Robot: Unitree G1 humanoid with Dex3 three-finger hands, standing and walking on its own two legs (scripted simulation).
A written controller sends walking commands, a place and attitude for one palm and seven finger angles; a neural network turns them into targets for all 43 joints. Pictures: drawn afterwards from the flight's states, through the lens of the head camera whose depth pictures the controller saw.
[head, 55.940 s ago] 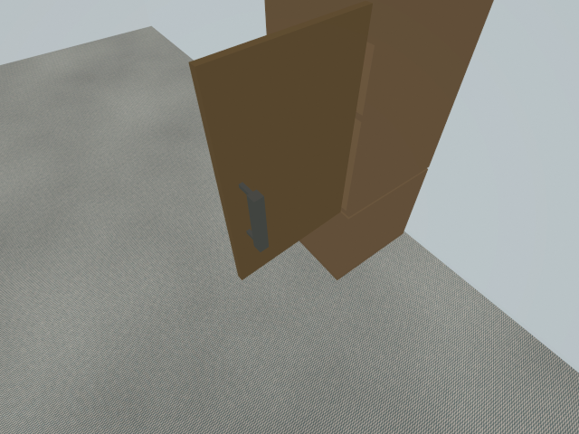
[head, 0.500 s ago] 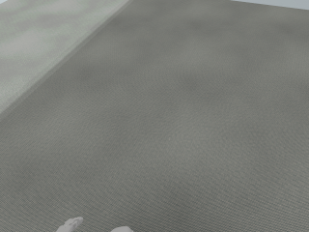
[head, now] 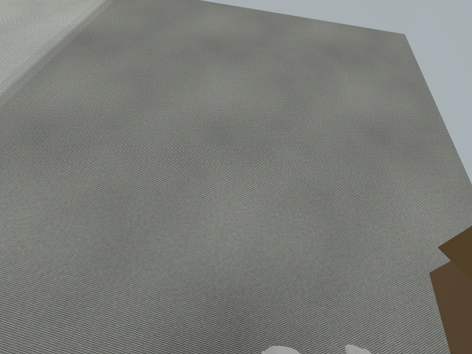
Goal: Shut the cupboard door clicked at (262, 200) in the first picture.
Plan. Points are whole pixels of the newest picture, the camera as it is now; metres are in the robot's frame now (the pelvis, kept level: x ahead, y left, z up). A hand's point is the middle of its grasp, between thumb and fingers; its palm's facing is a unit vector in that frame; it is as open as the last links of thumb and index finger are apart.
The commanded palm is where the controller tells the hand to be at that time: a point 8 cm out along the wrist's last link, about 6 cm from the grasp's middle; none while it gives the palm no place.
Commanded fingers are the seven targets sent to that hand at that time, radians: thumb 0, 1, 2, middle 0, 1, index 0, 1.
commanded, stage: turn to face it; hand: left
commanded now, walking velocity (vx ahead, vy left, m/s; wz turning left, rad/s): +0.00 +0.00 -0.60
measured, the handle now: out of the picture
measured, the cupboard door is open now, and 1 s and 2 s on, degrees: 40 40 40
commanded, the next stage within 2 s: take the last steps up to it in 1.60 s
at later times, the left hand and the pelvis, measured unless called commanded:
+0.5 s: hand (177, 346) +0.15 +0.11 -0.15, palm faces -0.27 -0.93 -0.26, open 7.4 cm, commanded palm none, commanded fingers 0.00 0.90 0.90 -0.20 -0.30 -0.20 -0.30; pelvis +0.01 -0.06 +0.00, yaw -17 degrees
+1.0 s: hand (176, 304) +0.22 +0.13 -0.17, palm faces -0.50 -0.84 -0.21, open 7.4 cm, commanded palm none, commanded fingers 0.00 0.90 0.90 -0.20 -0.30 -0.20 -0.30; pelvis +0.04 -0.02 +0.01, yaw -35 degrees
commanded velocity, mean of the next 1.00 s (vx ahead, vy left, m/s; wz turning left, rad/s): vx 0.00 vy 0.00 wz -0.60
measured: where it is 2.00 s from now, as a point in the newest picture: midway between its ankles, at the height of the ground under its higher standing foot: outside the picture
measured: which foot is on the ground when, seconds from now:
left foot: down 0.00-0.28, up 0.30-0.74, down 0.76-1.00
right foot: up 0.00-0.26, down 0.28-0.76, up 0.78-1.00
